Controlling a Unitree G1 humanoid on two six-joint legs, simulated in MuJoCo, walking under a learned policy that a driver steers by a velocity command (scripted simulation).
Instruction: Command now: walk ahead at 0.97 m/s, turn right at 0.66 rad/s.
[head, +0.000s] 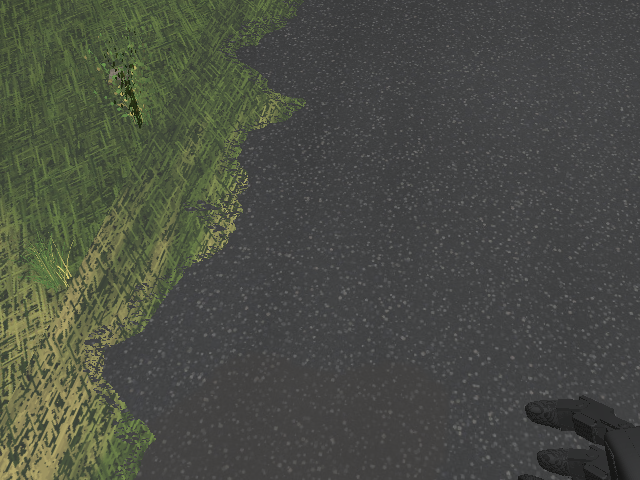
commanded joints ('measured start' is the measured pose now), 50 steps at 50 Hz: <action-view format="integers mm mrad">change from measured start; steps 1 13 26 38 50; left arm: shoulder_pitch -201 -578 -247 -207 -519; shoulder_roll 123 42 218 308 94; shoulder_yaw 22 -30 53 89 -46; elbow -168 -319 -193 -179 -378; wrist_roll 9 29 19 15 86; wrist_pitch -4 54 23 -8 -2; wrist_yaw -3 -90 24 12 -40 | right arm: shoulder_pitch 302 347 239 175 416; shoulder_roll -157 -119 -143 -204 -144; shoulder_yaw -77 -65 -33 -55 -81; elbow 52 217 48 -17 205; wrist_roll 11 47 -14 47 54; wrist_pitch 11 -51 2 9 -18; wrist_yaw -25 -27 -21 -23 -11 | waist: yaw -203 -91 -167 -178 -113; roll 98 20 117 -39 76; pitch -94 132 45 -135 49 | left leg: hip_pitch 604 385 -193 384 300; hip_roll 380 172 128 -25 180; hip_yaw -598 235 -127 -63 -449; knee -429 -576 649 -116 -520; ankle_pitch -487 722 -146 121 -36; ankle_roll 105 -10 -93 -48 199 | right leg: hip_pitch -664 -487 -72 0 -589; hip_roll -71 -48 -115 -10 -78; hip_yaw -27 -273 412 293 -46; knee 381 -143 -748 -398 5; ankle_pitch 149 481 229 957 141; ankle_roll -30 -51 -289 -80 62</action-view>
